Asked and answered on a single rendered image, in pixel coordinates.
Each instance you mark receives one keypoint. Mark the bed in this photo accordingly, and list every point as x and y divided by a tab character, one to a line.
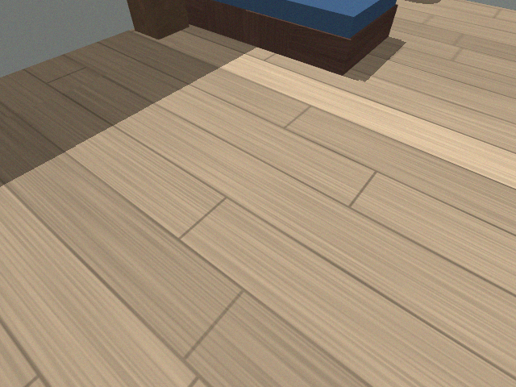
329	34

